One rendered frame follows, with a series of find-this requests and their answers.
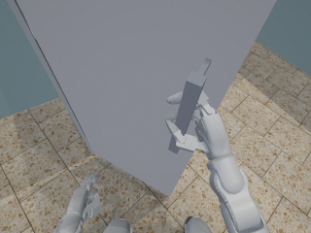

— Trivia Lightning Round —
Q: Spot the robot left hand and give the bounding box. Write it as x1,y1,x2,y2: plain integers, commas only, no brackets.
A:
66,173,103,221

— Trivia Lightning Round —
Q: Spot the right robot thigh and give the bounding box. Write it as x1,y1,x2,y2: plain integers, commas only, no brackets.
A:
185,219,212,233

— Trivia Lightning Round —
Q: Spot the robot right foot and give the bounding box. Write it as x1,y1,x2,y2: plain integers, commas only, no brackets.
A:
186,216,193,224

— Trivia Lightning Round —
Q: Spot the handle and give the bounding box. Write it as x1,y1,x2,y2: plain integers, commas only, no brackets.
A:
168,57,212,154

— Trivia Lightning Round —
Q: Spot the fridge door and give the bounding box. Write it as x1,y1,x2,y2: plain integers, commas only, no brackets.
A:
16,0,277,197

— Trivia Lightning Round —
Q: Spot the left robot forearm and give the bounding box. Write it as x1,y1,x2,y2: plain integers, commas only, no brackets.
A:
53,213,84,233

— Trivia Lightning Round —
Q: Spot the robot right hand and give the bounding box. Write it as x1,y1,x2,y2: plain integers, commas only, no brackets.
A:
165,90,231,161

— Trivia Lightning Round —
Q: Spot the right robot forearm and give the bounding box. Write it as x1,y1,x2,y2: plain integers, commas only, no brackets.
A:
206,153,270,233

